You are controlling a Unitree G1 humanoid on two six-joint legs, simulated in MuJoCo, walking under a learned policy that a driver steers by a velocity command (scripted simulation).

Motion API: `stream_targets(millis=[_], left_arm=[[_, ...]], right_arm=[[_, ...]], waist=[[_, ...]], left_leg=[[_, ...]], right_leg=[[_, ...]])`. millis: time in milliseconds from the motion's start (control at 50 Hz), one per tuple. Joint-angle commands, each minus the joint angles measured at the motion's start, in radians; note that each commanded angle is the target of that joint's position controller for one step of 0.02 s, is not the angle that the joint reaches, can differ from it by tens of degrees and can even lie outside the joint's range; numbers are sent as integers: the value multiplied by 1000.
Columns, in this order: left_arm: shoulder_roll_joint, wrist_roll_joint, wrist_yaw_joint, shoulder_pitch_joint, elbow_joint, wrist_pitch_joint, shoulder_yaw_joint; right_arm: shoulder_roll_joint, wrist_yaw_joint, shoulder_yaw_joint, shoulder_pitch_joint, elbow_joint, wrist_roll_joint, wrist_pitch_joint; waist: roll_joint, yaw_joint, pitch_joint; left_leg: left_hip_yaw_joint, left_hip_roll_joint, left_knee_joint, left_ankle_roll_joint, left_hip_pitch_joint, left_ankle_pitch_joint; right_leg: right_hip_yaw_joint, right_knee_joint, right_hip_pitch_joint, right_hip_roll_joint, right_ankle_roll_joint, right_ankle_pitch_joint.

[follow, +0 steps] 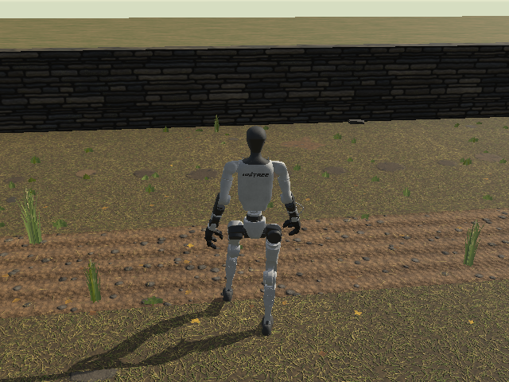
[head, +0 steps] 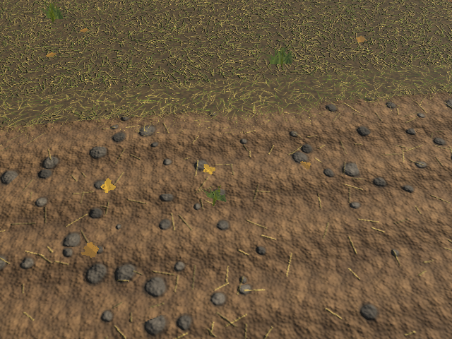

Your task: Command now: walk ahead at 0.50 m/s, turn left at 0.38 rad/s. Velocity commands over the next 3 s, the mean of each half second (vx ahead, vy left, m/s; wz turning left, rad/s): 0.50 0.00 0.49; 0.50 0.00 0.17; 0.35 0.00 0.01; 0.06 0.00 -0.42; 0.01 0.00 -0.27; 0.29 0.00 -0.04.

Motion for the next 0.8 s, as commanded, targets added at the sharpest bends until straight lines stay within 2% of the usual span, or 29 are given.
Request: stream_targets(millis=[20,80,120,160,180,200,220,240,260,280,300,320,340,400,440,480,500,560,620,640,660,680,700,720,740,760,780,800], left_arm=[[127,-7,12,-31,-40,-17,21],[140,-9,14,17,-7,-4,27],[156,-14,15,18,-3,9,34],[189,-21,22,-15,-16,20,43],[201,-24,27,-28,-22,27,46],[203,-23,31,-42,-30,30,44],[176,-4,33,-36,-60,18,31],[47,4,6,29,-99,-19,-14],[134,-27,-16,-59,-110,-65,8],[157,-53,-20,-149,-139,-80,13],[139,-38,-13,-175,-142,-82,12],[150,-10,-2,-191,-140,-73,23],[143,-4,1,-183,-150,-59,28],[106,3,6,-194,-175,-30,25],[77,8,4,-274,-198,-26,11],[60,6,-5,-339,-210,-29,0],[60,2,-10,-363,-216,-31,-2],[89,-13,-21,-422,-242,-34,-1],[128,-11,-31,-431,-260,-46,7],[137,-11,-31,-401,-255,-49,10],[156,-7,-28,-324,-233,-51,21],[192,3,-24,-188,-201,-54,37],[255,8,-23,-19,-178,-52,52],[285,-1,-34,61,-135,-40,63],[200,-24,-36,45,-143,-35,41],[160,-23,-33,-37,-161,-29,27],[150,-8,-33,-103,-176,-22,18],[132,-1,-35,-136,-177,-21,11]], right_arm=[[-11,17,8,-103,-81,-2,-5],[-7,37,15,-179,-125,1,-3],[-13,53,16,-205,-155,3,-4],[-41,64,3,-163,-167,1,-3],[-68,66,-13,-76,-152,2,-2],[-126,61,-44,86,-113,6,-1],[-227,39,-76,256,-81,3,5],[-270,35,-76,245,-97,14,2],[-192,27,-50,289,-94,-1,6],[-139,20,-39,240,-103,-6,2],[-120,21,-33,160,-121,-5,-5],[-89,19,-24,103,-137,-3,-10],[-79,17,-19,80,-149,-6,-11],[-120,4,-28,94,-158,1,-13],[-140,-6,-35,115,-156,5,-10],[-138,-8,-35,147,-145,6,-8],[-132,-6,-34,174,-133,6,-8],[-121,-1,-29,230,-102,8,-10],[-135,-7,-33,248,-94,3,-4],[-140,-9,-35,243,-93,1,-1],[-132,-10,-31,230,-99,1,1],[-106,-6,-21,212,-113,-5,-1],[-67,-7,-4,245,-131,-23,-8],[-22,-3,10,372,-123,9,-23],[-109,-3,-5,313,-114,19,-28],[-141,-2,-12,198,-142,18,-29],[-130,-4,-10,141,-154,5,-29],[-116,-5,-13,123,-161,-8,-28]], waist=[[-90,-3,65],[-80,24,100],[-95,21,98],[-139,-21,44],[-156,-71,-8],[-136,-154,-91],[2,-205,-213],[239,-119,-322],[130,-174,-345],[90,-174,-223],[-26,-123,-132],[-51,-88,-88],[-39,-58,-67],[-28,-29,-24],[-12,-51,0],[18,-85,5],[29,-103,3],[45,-129,26],[54,-117,33],[64,-96,29],[61,-53,-5],[37,8,-106],[-95,51,-251],[-384,18,-335],[-251,45,-244],[-156,47,-107],[-81,20,-35],[-73,-5,4]], left_leg=[[41,-8,-95,3,55,90],[69,-13,-154,20,-13,-9],[115,-27,-176,40,-7,-129],[194,-88,-185,73,142,-251],[221,-128,-205,94,275,-269],[203,-154,-273,134,522,-192],[-88,35,-265,216,867,-120],[-655,269,-421,425,1180,-259],[-641,242,-471,377,1206,-314],[-475,199,-467,326,1109,-246],[-364,156,-483,294,939,-132],[-294,128,-499,274,808,-36],[-269,107,-523,275,717,3],[-219,87,-559,274,585,47],[-156,46,-567,244,524,31],[-103,5,-557,203,485,2],[-103,7,-555,192,485,-28],[-152,48,-531,180,559,-119],[-212,102,-458,162,672,-86],[-216,105,-425,152,690,-24],[-197,74,-348,134,696,109],[-154,22,-181,108,640,163],[-71,-75,119,61,434,-89],[-27,-181,402,3,115,-651],[-87,-123,503,7,-12,-654],[-52,-79,504,10,-50,-552],[-13,-34,462,8,-13,-471],[-2,-5,404,4,20,-424]], right_leg=[[57,-97,-39,-274,-91,265],[36,-47,112,-315,-85,330],[16,21,180,-336,-74,466],[-22,149,183,-332,-51,814],[-44,273,172,-321,-35,970],[-74,479,81,-283,-3,955],[-90,813,-202,-233,39,587],[36,1172,-628,6,96,-307],[216,1224,-743,-48,59,-311],[201,1183,-791,-90,38,-235],[195,1072,-743,-132,37,-169],[186,978,-671,-158,47,-140],[186,940,-608,-168,59,-125],[156,772,-576,-160,102,-78],[135,592,-539,-138,114,60],[116,431,-461,-105,107,240],[113,385,-431,-92,104,312],[133,311,-432,-89,80,327],[139,263,-437,-86,39,215],[127,245,-398,-78,23,181],[108,214,-295,-59,-1,169],[152,244,-88,-111,-46,208],[362,279,218,-282,-129,240],[785,144,450,-452,-266,-9],[836,86,407,-435,-234,-247],[699,61,268,-400,-190,-235],[596,36,128,-361,-172,-123],[530,13,38,-329,-169,-23]])
Next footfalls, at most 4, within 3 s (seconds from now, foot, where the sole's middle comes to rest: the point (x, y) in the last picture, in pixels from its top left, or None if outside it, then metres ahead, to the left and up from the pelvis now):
0.20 left None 0.28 0.15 -0.78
0.68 right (246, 311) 0.60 0.02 -0.78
1.24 left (151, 251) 0.79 0.34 -0.78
1.72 right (216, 233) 0.87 0.13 -0.78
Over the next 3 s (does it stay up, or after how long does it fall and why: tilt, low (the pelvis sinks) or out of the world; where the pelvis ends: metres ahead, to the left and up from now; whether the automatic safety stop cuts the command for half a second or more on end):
stays up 0.91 0.26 0.00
